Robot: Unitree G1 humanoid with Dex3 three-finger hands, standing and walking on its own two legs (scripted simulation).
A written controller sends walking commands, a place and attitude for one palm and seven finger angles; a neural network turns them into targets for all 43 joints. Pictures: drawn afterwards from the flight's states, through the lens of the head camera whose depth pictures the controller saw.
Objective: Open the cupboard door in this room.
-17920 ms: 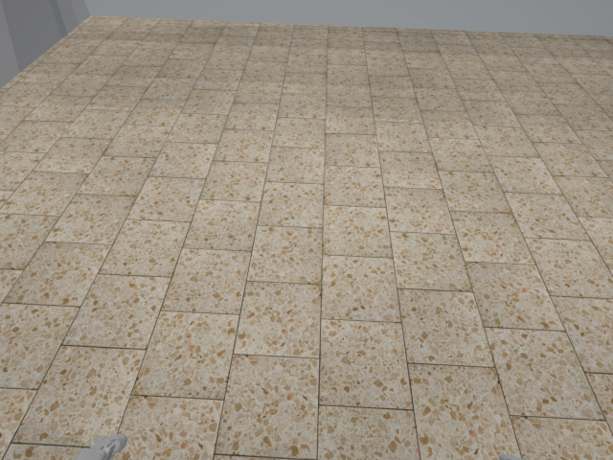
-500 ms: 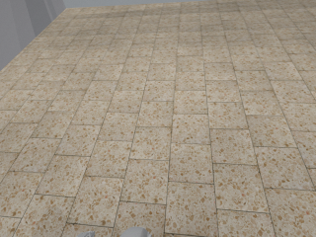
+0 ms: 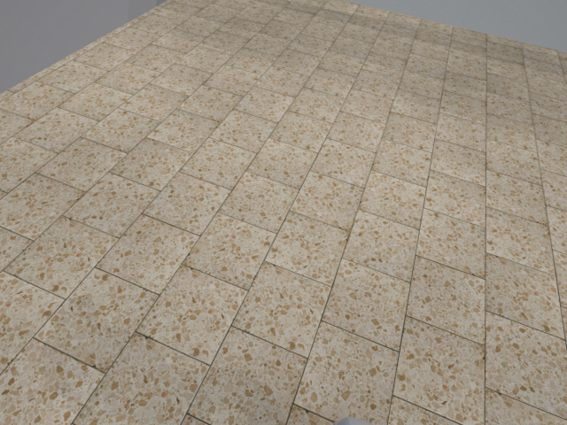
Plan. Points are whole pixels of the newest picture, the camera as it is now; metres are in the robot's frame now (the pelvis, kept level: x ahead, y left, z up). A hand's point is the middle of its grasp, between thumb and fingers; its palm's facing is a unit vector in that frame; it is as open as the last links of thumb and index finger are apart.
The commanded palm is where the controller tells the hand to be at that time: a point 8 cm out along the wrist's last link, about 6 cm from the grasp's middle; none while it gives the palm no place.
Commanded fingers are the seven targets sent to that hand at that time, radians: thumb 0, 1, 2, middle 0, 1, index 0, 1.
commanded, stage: turn or walk to find it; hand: left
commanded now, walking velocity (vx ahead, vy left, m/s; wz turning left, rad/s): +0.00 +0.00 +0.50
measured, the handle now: out of the picture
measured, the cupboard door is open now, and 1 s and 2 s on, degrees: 0 0 0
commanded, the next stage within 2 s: none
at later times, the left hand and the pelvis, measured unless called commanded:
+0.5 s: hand out of the picture +0.03 +0.15 -0.14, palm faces +0.24 -0.93 -0.29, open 7.4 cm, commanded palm none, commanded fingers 0.00 0.90 0.90 -0.20 -0.30 -0.20 -0.30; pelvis -0.03 -0.06 +0.00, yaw +15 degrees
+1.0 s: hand out of the picture -0.16 +0.18 -0.18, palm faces +0.54 -0.81 -0.24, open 7.4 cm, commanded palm none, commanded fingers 0.00 0.90 0.90 -0.20 -0.30 -0.20 -0.30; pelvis -0.07 -0.03 +0.00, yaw +30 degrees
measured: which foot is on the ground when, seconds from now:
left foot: down 0.00-0.34, up 0.36-0.82, down 0.84-1.00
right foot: up 0.00-0.32, down 0.34-0.84, up 0.86-1.00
